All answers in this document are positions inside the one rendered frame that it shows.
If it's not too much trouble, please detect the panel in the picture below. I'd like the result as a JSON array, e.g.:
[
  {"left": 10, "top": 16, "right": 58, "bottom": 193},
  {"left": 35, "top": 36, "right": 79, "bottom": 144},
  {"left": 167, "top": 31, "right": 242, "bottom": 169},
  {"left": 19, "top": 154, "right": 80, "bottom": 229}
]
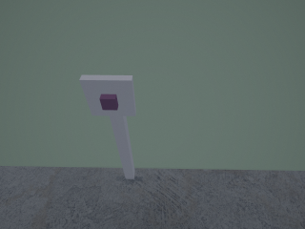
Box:
[{"left": 79, "top": 74, "right": 136, "bottom": 179}]

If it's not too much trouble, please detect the button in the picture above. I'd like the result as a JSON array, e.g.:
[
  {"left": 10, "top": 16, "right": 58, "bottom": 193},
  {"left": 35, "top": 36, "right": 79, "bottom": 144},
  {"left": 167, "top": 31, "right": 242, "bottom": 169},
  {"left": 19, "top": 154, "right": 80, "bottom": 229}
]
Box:
[{"left": 99, "top": 94, "right": 118, "bottom": 111}]

